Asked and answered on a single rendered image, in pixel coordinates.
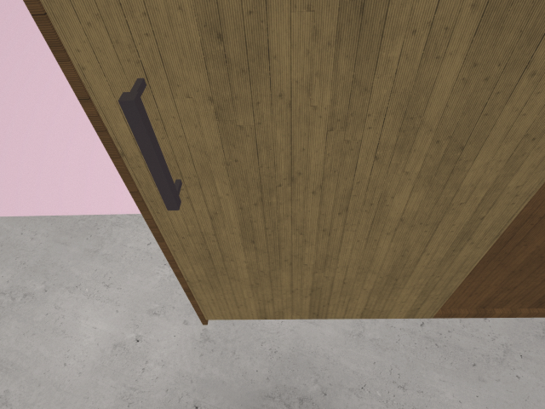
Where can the handle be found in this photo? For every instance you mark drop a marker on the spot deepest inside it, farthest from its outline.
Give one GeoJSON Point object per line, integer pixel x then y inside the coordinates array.
{"type": "Point", "coordinates": [138, 120]}

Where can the wardrobe door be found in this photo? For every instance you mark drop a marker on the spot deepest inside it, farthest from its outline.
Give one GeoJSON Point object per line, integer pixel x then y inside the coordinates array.
{"type": "Point", "coordinates": [512, 272]}
{"type": "Point", "coordinates": [339, 159]}

